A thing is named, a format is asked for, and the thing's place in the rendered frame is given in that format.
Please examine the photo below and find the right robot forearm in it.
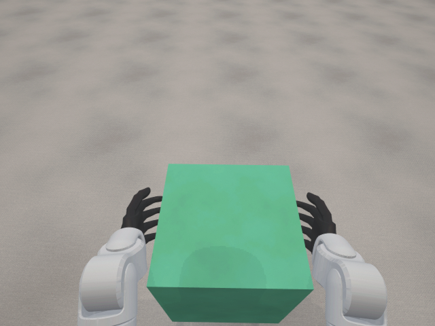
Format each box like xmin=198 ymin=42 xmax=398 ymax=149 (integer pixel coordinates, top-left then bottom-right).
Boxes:
xmin=312 ymin=233 xmax=387 ymax=326

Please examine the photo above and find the left robot hand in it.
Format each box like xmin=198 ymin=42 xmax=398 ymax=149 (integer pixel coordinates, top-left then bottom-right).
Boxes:
xmin=121 ymin=187 xmax=162 ymax=244

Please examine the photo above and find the carton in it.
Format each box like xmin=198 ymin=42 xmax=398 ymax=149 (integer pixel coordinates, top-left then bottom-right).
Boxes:
xmin=147 ymin=164 xmax=314 ymax=323

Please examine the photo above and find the right robot hand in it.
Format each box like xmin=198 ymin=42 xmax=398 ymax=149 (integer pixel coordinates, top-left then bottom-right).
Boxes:
xmin=296 ymin=192 xmax=336 ymax=254

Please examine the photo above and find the left robot forearm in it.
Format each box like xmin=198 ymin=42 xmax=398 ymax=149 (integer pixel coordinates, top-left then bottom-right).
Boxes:
xmin=77 ymin=228 xmax=147 ymax=326

